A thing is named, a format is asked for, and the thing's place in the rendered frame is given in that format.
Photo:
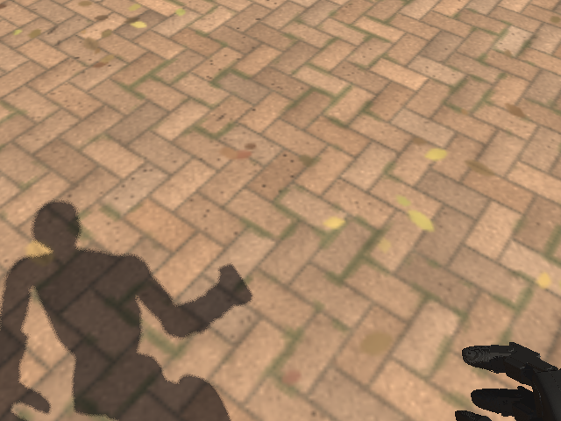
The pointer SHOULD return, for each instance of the right robot hand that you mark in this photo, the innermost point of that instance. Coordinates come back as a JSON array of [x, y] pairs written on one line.
[[524, 366]]

